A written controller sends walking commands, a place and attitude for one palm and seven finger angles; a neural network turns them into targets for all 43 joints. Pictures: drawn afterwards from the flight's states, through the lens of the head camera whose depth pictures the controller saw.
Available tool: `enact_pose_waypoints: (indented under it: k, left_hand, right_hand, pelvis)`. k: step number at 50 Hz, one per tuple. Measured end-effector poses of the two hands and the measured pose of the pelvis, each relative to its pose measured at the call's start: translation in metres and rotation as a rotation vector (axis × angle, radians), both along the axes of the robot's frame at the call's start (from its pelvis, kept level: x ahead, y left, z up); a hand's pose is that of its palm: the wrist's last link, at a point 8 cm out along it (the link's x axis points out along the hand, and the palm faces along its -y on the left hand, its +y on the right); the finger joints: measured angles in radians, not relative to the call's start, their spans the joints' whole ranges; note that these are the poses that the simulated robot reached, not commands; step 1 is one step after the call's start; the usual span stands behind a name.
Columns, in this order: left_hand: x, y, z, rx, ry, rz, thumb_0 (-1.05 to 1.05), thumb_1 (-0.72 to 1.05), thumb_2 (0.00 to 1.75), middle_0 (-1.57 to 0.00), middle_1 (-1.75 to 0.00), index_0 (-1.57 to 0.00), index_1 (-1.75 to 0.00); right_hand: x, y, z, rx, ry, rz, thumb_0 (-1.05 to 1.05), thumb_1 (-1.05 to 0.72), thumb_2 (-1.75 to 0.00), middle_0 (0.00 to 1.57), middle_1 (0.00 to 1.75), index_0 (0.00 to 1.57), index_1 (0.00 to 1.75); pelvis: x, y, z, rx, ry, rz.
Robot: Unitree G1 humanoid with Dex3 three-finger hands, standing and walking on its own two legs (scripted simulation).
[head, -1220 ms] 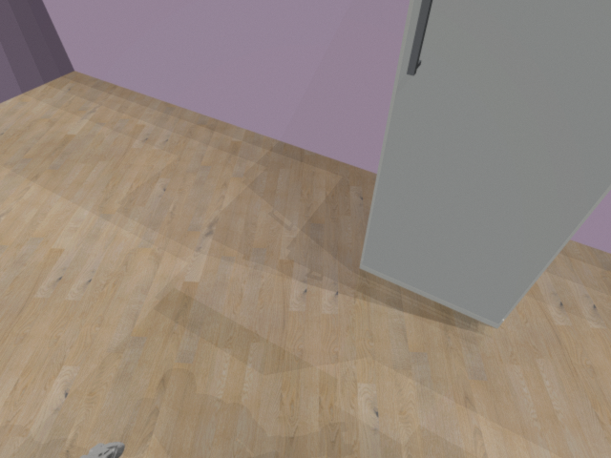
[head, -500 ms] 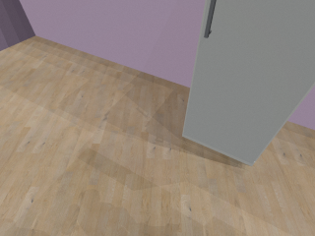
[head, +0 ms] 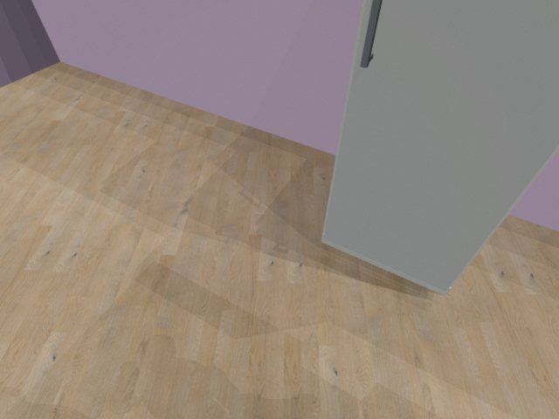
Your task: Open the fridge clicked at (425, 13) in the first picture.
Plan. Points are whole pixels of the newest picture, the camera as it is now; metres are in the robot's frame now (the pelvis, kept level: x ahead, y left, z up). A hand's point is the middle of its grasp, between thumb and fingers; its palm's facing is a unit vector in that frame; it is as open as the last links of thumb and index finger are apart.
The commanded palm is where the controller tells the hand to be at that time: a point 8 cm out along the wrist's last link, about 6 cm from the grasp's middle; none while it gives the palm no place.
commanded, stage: look at it before walking up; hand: left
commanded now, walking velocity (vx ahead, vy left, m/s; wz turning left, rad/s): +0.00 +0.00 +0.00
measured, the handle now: (379, 1) +0.90 -0.17 +0.24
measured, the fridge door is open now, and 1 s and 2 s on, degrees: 0 0 0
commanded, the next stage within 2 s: turn to face it in 0.22 s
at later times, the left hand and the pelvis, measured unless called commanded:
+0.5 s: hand out of the picture +0.08 +0.24 -0.16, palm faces -0.06 -0.94 -0.33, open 7.4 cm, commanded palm none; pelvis +0.00 +0.00 +0.00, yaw -3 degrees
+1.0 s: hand out of the picture +0.06 +0.16 -0.17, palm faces -0.22 -0.94 -0.25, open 7.4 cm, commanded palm none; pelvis -0.02 -0.02 +0.00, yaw -16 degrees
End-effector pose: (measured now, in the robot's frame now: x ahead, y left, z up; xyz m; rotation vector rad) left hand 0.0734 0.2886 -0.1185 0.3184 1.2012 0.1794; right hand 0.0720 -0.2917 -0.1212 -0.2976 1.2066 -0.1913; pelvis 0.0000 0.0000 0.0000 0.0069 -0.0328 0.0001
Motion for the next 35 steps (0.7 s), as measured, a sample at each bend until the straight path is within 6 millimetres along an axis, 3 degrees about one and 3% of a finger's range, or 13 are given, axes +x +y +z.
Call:
enact_pose_waypoints:
  k: [22,27,35]
  left_hand:
    - [0.003,-0.001,0.0,0.012,0.021,0.003,0.0,0.91,0.9,-0.2,-0.3,-0.2,-0.3]
    - [-0.001,-0.016,-0.012,-0.016,0.065,-0.027,0.0,0.91,0.9,-0.2,-0.3,-0.2,-0.3]
    - [-0.001,-0.052,-0.029,-0.059,0.097,-0.095,0.0,0.91,0.9,-0.2,-0.3,-0.2,-0.3]
  right_hand:
    - [0.008,-0.001,-0.002,-0.002,-0.009,-0.014,0.01,-0.9,-0.9,0.2,0.3,0.21,0.3]
    - [-0.006,0.01,-0.011,0.026,-0.018,-0.071,0.01,-0.9,-0.9,0.2,0.3,0.2,0.3]
    - [-0.05,0.017,-0.038,0.098,0.005,-0.182,0.01,-0.9,-0.9,0.2,0.3,0.21,0.3]
  pelvis:
    - [0.004,-0.003,-0.001,-0.001,0.007,-0.026]
    - [-0.001,-0.003,-0.007,0.005,0.014,-0.076]
    - [-0.012,-0.014,-0.022,0.036,0.004,-0.176]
